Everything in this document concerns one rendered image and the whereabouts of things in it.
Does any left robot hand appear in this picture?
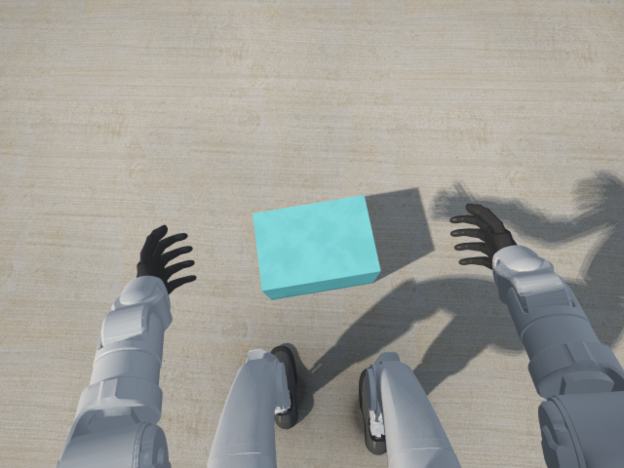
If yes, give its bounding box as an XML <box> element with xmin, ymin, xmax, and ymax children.
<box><xmin>136</xmin><ymin>225</ymin><xmax>196</xmax><ymax>294</ymax></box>

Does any robot left upper arm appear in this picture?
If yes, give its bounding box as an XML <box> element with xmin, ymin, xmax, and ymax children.
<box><xmin>58</xmin><ymin>422</ymin><xmax>172</xmax><ymax>468</ymax></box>

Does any left robot shin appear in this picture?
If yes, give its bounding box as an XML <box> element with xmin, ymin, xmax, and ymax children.
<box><xmin>237</xmin><ymin>349</ymin><xmax>291</xmax><ymax>414</ymax></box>

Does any carton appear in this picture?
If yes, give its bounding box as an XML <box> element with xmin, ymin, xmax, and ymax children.
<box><xmin>253</xmin><ymin>195</ymin><xmax>380</xmax><ymax>300</ymax></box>

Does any robot left foot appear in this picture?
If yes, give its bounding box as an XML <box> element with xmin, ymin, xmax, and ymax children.
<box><xmin>270</xmin><ymin>346</ymin><xmax>298</xmax><ymax>429</ymax></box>

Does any robot right upper arm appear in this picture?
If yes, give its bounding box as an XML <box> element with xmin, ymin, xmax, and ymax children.
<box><xmin>538</xmin><ymin>391</ymin><xmax>624</xmax><ymax>468</ymax></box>

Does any right robot hand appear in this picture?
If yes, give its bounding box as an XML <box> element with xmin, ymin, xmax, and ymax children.
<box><xmin>449</xmin><ymin>204</ymin><xmax>517</xmax><ymax>270</ymax></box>

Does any left robot forearm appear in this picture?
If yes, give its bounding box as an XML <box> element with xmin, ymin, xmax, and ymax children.
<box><xmin>56</xmin><ymin>276</ymin><xmax>173</xmax><ymax>468</ymax></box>

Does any right robot forearm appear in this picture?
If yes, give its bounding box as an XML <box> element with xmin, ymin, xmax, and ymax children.
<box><xmin>492</xmin><ymin>245</ymin><xmax>624</xmax><ymax>400</ymax></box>

